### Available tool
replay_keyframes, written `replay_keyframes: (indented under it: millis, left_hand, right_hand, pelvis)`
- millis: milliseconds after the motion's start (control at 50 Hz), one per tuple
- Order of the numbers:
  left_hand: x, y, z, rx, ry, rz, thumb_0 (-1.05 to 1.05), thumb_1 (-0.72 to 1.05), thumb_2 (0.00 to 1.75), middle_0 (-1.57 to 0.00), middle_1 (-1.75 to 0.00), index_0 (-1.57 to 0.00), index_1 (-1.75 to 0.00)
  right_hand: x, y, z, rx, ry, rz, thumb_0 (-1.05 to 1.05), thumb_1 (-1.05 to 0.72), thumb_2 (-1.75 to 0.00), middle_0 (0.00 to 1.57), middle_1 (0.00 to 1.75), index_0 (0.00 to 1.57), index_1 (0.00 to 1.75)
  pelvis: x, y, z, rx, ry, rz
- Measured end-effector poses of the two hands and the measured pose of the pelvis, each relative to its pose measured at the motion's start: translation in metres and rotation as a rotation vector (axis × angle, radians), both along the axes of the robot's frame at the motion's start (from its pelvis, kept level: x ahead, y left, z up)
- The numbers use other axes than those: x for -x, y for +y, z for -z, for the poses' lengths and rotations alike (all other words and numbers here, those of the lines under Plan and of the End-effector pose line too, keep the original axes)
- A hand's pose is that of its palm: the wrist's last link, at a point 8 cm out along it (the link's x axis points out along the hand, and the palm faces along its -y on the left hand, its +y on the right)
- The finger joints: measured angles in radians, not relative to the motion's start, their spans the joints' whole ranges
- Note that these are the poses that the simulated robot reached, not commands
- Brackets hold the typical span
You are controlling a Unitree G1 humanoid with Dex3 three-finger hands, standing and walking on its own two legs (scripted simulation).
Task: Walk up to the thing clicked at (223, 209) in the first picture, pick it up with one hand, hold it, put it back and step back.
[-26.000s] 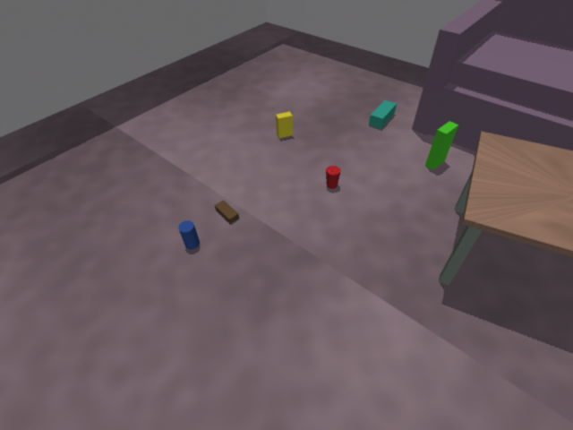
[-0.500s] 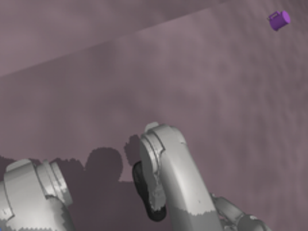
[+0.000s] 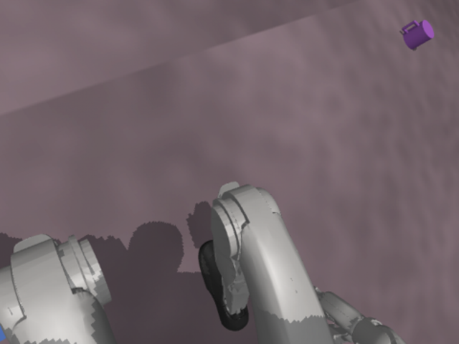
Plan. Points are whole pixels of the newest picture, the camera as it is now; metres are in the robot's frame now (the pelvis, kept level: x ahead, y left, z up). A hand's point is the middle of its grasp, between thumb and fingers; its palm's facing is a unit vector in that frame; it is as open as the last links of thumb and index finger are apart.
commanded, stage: close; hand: left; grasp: from above
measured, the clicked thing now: out of the picture +0.41 +0.37 -0.27
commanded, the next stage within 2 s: settle in 0.80 s
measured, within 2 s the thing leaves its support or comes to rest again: leaves its support in 1.18 s
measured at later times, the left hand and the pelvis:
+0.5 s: hand out of the picture +0.39 +0.37 -0.24, palm faces -0.42 -0.18 -0.89, open 8.6 cm; pelvis +0.00 +0.00 +0.00, yaw +0 degrees
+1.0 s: hand out of the picture +0.40 +0.37 -0.23, palm faces -0.41 -0.19 -0.89, open 8.2 cm; pelvis +0.00 +0.00 +0.00, yaw +0 degrees
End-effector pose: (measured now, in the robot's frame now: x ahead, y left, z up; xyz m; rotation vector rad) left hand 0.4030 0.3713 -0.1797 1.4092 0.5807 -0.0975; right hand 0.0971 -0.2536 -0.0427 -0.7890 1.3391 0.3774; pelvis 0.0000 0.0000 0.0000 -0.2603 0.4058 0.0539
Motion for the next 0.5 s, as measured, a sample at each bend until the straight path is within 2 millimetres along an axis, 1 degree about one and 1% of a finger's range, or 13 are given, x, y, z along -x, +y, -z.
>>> replay_keyframes:
  millis: [140,340,500]
  left_hand:
    - [-0.0010,0.0015,-0.0009,-0.001,0.014,-0.015,0.00,0.11,0.56,-0.48,-0.75,-0.54,-0.69]
    - [0.0038,0.0017,-0.0006,0.006,0.030,-0.006,0.00,0.25,0.43,-0.58,-0.68,-0.67,-0.61]
    - [0.0043,0.0014,-0.0020,0.001,0.021,0.002,0.00,0.28,0.35,-0.66,-0.61,-0.71,-0.51]
  right_hand:
    - [0.0034,-0.0008,-0.0007,-0.004,0.005,0.006,0.00,-0.89,-0.90,0.20,0.30,0.20,0.30]
    - [0.0096,-0.0020,0.0015,-0.009,0.028,0.011,0.00,-0.89,-0.90,0.20,0.30,0.20,0.30]
    - [0.0072,-0.0055,0.0024,0.000,0.024,0.011,0.00,-0.89,-0.90,0.20,0.30,0.20,0.30]
  pelvis:
    - [-0.0001,-0.0002,-0.0004,0.000,0.004,0.000]
    - [0.0000,-0.0021,-0.0012,-0.006,0.003,-0.001]
    - [0.0000,-0.0029,-0.0009,-0.011,0.003,-0.002]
